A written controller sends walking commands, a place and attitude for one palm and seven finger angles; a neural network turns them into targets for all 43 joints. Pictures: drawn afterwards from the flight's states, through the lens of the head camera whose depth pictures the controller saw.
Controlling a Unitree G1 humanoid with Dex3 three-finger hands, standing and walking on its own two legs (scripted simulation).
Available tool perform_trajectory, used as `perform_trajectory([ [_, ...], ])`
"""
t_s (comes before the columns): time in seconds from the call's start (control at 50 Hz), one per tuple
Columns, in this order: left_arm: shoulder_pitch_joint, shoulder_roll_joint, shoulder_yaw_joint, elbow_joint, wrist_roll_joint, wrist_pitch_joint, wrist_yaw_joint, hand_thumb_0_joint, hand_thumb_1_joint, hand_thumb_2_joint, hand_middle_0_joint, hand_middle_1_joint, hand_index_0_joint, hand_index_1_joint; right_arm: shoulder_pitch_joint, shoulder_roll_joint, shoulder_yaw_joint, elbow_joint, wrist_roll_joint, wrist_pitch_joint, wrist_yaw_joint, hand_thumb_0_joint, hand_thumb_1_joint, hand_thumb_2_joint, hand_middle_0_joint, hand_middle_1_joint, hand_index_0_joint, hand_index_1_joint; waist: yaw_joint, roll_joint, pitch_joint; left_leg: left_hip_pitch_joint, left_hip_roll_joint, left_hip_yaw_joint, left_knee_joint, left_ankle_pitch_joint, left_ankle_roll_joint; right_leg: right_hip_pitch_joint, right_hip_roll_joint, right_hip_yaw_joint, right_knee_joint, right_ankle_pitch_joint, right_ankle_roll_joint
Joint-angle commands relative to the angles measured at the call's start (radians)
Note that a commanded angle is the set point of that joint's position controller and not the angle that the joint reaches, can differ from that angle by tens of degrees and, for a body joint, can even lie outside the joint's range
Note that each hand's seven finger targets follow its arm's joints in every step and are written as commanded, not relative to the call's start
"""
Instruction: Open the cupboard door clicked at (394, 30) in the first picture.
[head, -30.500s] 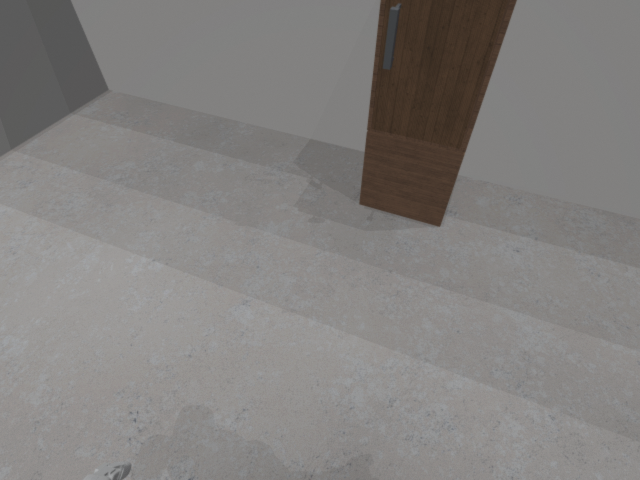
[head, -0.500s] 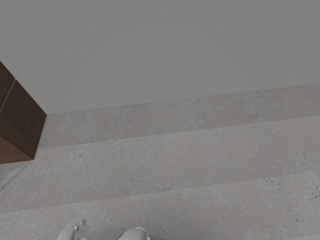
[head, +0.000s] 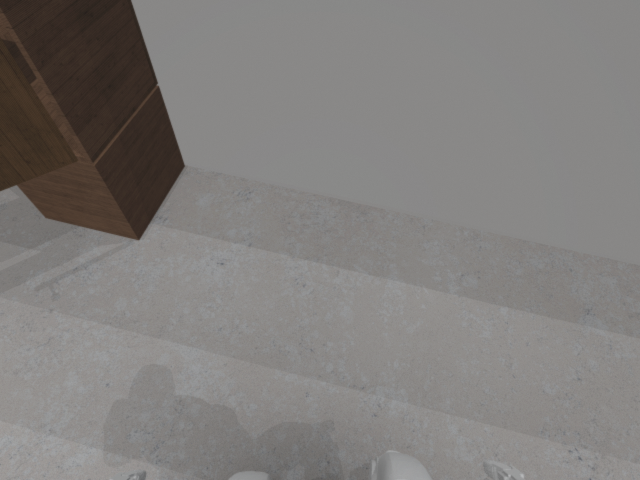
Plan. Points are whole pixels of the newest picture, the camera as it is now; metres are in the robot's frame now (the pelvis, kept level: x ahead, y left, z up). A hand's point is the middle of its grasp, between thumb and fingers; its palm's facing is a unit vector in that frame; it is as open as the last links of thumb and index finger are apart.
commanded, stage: turn to face it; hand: left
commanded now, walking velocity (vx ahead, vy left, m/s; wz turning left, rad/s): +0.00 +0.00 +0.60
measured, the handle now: out of the picture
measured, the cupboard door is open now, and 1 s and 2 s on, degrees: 51 51 51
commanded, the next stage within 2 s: take the last steps up to it in 1.06 s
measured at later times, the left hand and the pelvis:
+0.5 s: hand out of the picture +0.04 +0.15 -0.16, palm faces +0.31 -0.92 -0.23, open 7.4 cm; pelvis +0.02 -0.05 +0.00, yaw +19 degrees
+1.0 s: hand out of the picture +0.02 +0.17 -0.16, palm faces +0.50 -0.82 -0.27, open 7.4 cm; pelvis +0.04 -0.06 +0.00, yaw +31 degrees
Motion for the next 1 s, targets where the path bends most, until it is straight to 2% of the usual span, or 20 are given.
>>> perform_trajectory([
  [0.0, -0.026, 0.055, 0.010, -0.098, -0.006, -0.036, -0.003, 0.000, 0.900, 0.900, -0.200, -0.300, -0.200, -0.300, 0.061, -0.212, -0.059, -0.041, -0.001, -0.019, -0.016, 0.000, -0.900, -0.900, 0.200, 0.300, 0.200, 0.300, -0.038, 0.173, -0.163, 0.163, 0.241, -0.242, -0.175, 0.412, 0.135, -0.011, 0.016, 0.018, -0.106, 0.023, 0.003],
  [0.06, -0.044, 0.053, 0.006, -0.112, -0.010, -0.038, -0.002, 0.000, 0.900, 0.900, -0.200, -0.300, -0.200, -0.300, 0.054, -0.218, -0.067, -0.042, -0.004, -0.010, -0.012, 0.000, -0.900, -0.900, 0.200, 0.300, 0.200, 0.300, -0.041, 0.193, -0.147, 0.110, 0.221, -0.275, -0.164, 0.356, 0.127, 0.072, 0.049, 0.000, -0.250, 0.014, -0.005],
  [0.14, 0.047, 0.063, 0.010, -0.100, -0.015, -0.056, 0.003, 0.000, 0.900, 0.900, -0.200, -0.300, -0.200, -0.300, 0.008, -0.211, -0.073, -0.057, 0.004, -0.001, -0.012, 0.000, -0.900, -0.900, 0.200, 0.300, 0.200, 0.300, 0.006, 0.199, -0.182, 0.004, 0.172, -0.313, -0.069, 0.349, 0.086, 0.315, 0.091, -0.022, -0.563, 0.159, -0.021],
  [0.16, 0.098, 0.100, 0.020, -0.093, -0.011, -0.069, 0.008, 0.000, 0.900, 0.900, -0.200, -0.300, -0.200, -0.300, 0.000, -0.184, -0.069, -0.065, 0.011, -0.003, -0.008, 0.000, -0.900, -0.900, 0.200, 0.300, 0.200, 0.300, 0.033, 0.110, -0.205, -0.074, 0.118, -0.281, 0.011, 0.242, 0.038, 0.453, 0.030, 0.028, -0.713, 0.247, -0.033],
  [0.18, 0.134, 0.197, 0.040, -0.086, 0.007, -0.080, 0.020, 0.000, 0.900, 0.900, -0.200, -0.300, -0.200, -0.300, 0.015, -0.118, -0.062, -0.081, 0.021, -0.005, 0.000, 0.000, -0.900, -0.900, 0.200, 0.300, 0.200, 0.300, 0.046, -0.158, -0.223, -0.270, -0.016, -0.130, 0.217, -0.077, -0.043, 0.598, -0.226, 0.284, -0.803, 0.347, -0.112],
  [0.2, 0.120, 0.231, 0.035, -0.092, 0.008, -0.076, 0.020, 0.000, 0.900, 0.900, -0.200, -0.300, -0.200, -0.300, 0.011, -0.115, -0.061, -0.097, 0.013, -0.004, 0.003, 0.000, -0.900, -0.900, 0.200, 0.300, 0.200, 0.300, 0.040, -0.241, -0.196, -0.298, -0.056, -0.050, 0.476, -0.383, -0.069, 0.493, -0.412, 0.372, -0.806, 0.477, -0.226],
  [0.24, 0.041, 0.142, 0.015, -0.104, -0.003, -0.078, 0.027, 0.000, 0.900, 0.900, -0.200, -0.300, -0.200, -0.300, -0.001, -0.129, -0.064, -0.059, 0.006, 0.016, 0.006, 0.000, -0.900, -0.900, 0.200, 0.300, 0.200, 0.300, -0.002, -0.214, -0.115, -0.308, 0.016, -0.081, 0.711, -0.274, -0.075, 0.372, -0.312, 0.268, -0.778, 0.527, -0.241],
  [0.3, -0.003, 0.091, 0.004, -0.120, -0.002, -0.079, 0.027, 0.000, 0.900, 0.900, -0.200, -0.300, -0.200, -0.300, 0.010, -0.092, -0.047, -0.037, 0.008, 0.024, 0.021, 0.000, -0.900, -0.900, 0.200, 0.300, 0.200, 0.300, -0.028, -0.171, -0.119, -0.283, 0.043, -0.015, 0.643, -0.175, -0.100, 0.413, -0.218, 0.026, -0.725, 0.696, -0.191],
  [0.42, 0.101, 0.147, 0.024, -0.075, 0.004, -0.076, 0.023, 0.000, 0.900, 0.900, -0.200, -0.300, -0.200, -0.300, -0.077, -0.058, -0.026, -0.052, 0.014, 0.018, 0.030, 0.000, -0.900, -0.900, 0.200, 0.300, 0.200, 0.300, 0.029, -0.158, -0.126, -0.176, 0.024, 0.091, 0.303, -0.192, -0.092, 0.483, -0.250, -0.053, -0.666, 0.816, -0.190],
  [0.48, 0.101, 0.156, 0.033, -0.064, 0.007, -0.072, 0.019, 0.000, 0.900, 0.900, -0.200, -0.300, -0.200, -0.300, -0.056, -0.065, -0.027, -0.058, 0.015, 0.010, 0.027, 0.000, -0.900, -0.900, 0.200, 0.300, 0.200, 0.300, 0.018, -0.187, -0.143, -0.094, 0.015, 0.112, 0.163, -0.159, -0.072, 0.466, -0.268, -0.071, -0.615, 0.789, -0.178],
  [0.52, 0.082, 0.160, 0.038, -0.068, -0.004, -0.071, 0.013, 0.000, 0.900, 0.900, -0.200, -0.300, -0.200, -0.300, 0.017, -0.098, -0.034, -0.043, 0.009, 0.000, 0.023, 0.000, -0.900, -0.900, 0.200, 0.300, 0.200, 0.300, -0.032, -0.128, -0.184, 0.076, 0.002, 0.118, -0.029, -0.005, -0.051, 0.393, -0.247, -0.121, -0.486, 0.746, -0.128],
  [0.54, 0.072, 0.141, 0.034, -0.083, -0.012, -0.068, 0.007, 0.000, 0.900, 0.900, -0.200, -0.300, -0.200, -0.300, 0.091, -0.163, -0.051, -0.028, 0.003, -0.009, 0.020, 0.000, -0.900, -0.900, 0.200, 0.300, 0.200, 0.300, -0.077, 0.030, -0.237, 0.278, 0.099, 0.012, -0.098, 0.224, -0.006, 0.232, -0.206, -0.165, -0.318, 0.577, -0.074],
  [0.56, 0.041, 0.063, 0.012, -0.126, -0.018, -0.064, -0.002, 0.000, 0.900, 0.900, -0.200, -0.300, -0.200, -0.300, 0.175, -0.282, -0.082, -0.018, -0.005, -0.015, 0.012, 0.000, -0.900, -0.900, 0.200, 0.300, 0.200, 0.300, -0.122, 0.348, -0.266, 0.422, 0.399, -0.392, -0.126, 0.648, 0.160, -0.065, -0.046, -0.172, -0.068, -0.149, 0.001],
  [0.58, -0.038, 0.067, -0.001, -0.159, -0.005, -0.050, 0.009, 0.000, 0.900, 0.900, -0.200, -0.300, -0.200, -0.300, 0.243, -0.302, -0.078, 0.004, 0.004, -0.004, 0.007, 0.000, -0.900, -0.900, 0.200, 0.300, 0.200, 0.300, -0.139, 0.231, -0.249, 0.355, 0.461, -0.394, -0.118, 0.715, 0.223, -0.084, -0.033, -0.045, 0.029, -0.250, -0.017],
  [0.62, -0.057, 0.062, 0.006, -0.120, -0.009, -0.042, 0.016, 0.000, 0.900, 0.900, -0.200, -0.300, -0.200, -0.300, 0.162, -0.252, -0.068, -0.017, 0.000, -0.013, -0.021, 0.000, -0.900, -0.900, 0.200, 0.300, 0.200, 0.300, -0.105, 0.266, -0.210, 0.270, 0.377, -0.339, -0.141, 0.617, 0.201, -0.113, -0.036, 0.032, 0.102, -0.149, -0.013],
  [0.7, 0.026, 0.055, 0.010, -0.059, -0.004, -0.032, -0.003, 0.000, 0.900, 0.900, -0.200, -0.300, -0.200, -0.300, 0.050, -0.188, -0.040, -0.041, 0.001, -0.025, -0.024, 0.000, -0.900, -0.900, 0.200, 0.300, 0.200, 0.300, -0.022, 0.154, -0.165, 0.162, 0.258, -0.187, -0.189, 0.455, 0.133, -0.032, -0.015, 0.024, 0.058, 0.032, -0.008],
  [0.84, -0.019, 0.031, -0.005, -0.074, -0.008, -0.034, -0.002, 0.000, 0.900, 0.900, -0.200, -0.300, -0.200, -0.300, 0.079, -0.188, -0.044, -0.015, -0.004, -0.017, -0.019, 0.000, -0.900, -0.900, 0.200, 0.300, 0.200, 0.300, -0.042, 0.183, -0.153, 0.133, 0.239, -0.223, -0.181, 0.389, 0.140, 0.082, 0.040, -0.013, -0.236, 0.001, -0.012],
  [0.94, 0.090, 0.038, -0.002, -0.039, -0.013, -0.059, 0.004, 0.000, 0.900, 0.900, -0.200, -0.300, -0.200, -0.300, 0.040, -0.168, -0.048, -0.012, 0.005, -0.010, -0.018, 0.000, -0.900, -0.900, 0.200, 0.300, 0.200, 0.300, 0.010, 0.173, -0.187, 0.045, 0.179, -0.228, -0.070, 0.353, 0.081, 0.347, 0.076, -0.040, -0.625, 0.209, -0.032],
  [0.96, 0.119, 0.081, 0.007, -0.031, -0.008, -0.071, 0.010, 0.000, 0.900, 0.900, -0.200, -0.300, -0.200, -0.300, 0.049, -0.132, -0.044, -0.014, 0.014, -0.012, -0.013, 0.000, -0.900, -0.900, 0.200, 0.300, 0.200, 0.300, 0.021, 0.068, -0.199, -0.053, 0.124, -0.185, 0.012, 0.218, 0.029, 0.473, -0.012, 0.048, -0.729, 0.292, -0.055],
  [0.98, 0.141, 0.163, 0.023, -0.022, 0.007, -0.080, 0.018, 0.000, 0.900, 0.900, -0.200, -0.300, -0.200, -0.300, 0.057, -0.070, -0.034, -0.028, 0.021, -0.014, -0.006, 0.000, -0.900, -0.900, 0.200, 0.300, 0.200, 0.300, 0.026, -0.183, -0.188, -0.210, -0.014, -0.038, 0.191, -0.089, -0.043, 0.551, -0.241, 0.275, -0.781, 0.439, -0.141],
])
